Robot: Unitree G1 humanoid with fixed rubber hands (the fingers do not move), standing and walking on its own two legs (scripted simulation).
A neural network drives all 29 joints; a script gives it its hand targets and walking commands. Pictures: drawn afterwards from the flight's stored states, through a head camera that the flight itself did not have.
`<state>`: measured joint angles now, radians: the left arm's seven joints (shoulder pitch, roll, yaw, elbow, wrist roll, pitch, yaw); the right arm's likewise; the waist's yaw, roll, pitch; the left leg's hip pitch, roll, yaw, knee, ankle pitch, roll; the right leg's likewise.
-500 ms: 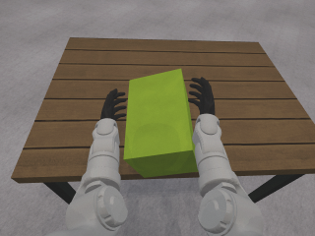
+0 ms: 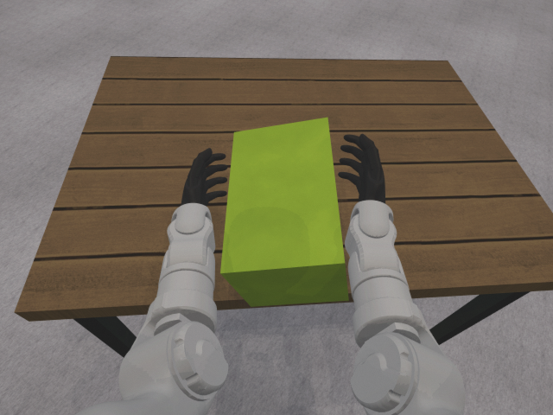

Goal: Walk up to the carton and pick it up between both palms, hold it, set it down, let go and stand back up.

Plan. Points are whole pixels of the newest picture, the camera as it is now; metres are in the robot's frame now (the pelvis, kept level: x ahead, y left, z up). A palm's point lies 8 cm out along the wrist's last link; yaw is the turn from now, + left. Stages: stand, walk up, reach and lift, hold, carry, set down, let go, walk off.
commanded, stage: set down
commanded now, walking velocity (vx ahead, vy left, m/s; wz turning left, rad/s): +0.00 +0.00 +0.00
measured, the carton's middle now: (289, 212) +0.44 +0.02 +0.00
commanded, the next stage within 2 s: none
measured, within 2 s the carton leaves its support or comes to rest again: rests again in 1.34 s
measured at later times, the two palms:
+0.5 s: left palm (203, 202) +0.41 +0.16 +0.05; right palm (373, 196) +0.42 -0.09 +0.09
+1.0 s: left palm (202, 210) +0.39 +0.16 +0.05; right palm (373, 214) +0.40 -0.09 +0.07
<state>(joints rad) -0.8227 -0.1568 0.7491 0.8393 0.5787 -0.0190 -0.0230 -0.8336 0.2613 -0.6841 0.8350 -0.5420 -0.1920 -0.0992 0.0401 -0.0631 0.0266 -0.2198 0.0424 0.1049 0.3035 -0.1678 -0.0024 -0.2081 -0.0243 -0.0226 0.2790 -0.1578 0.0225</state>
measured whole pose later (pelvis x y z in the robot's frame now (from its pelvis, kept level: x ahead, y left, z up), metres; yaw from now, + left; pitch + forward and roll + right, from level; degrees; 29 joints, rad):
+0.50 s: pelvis +0.01 -0.01 +0.00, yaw +0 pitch +6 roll +0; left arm -0.78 -0.18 0.74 0.80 0.58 -0.06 -0.04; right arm -0.79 0.27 -0.65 0.80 -0.54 -0.18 -0.09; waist 0.03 -0.06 0.01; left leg -0.23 0.05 0.10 0.30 -0.17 0.00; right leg -0.23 -0.02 -0.03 0.30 -0.18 0.02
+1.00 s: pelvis +0.00 +0.00 +0.00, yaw +0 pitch +6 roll +0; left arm -0.77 -0.19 0.72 0.77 0.58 -0.06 -0.05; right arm -0.72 0.28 -0.65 0.75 -0.54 -0.20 -0.11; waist 0.04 -0.07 0.03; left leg -0.24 0.05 0.11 0.31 -0.17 0.00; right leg -0.23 -0.02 -0.02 0.29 -0.16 0.02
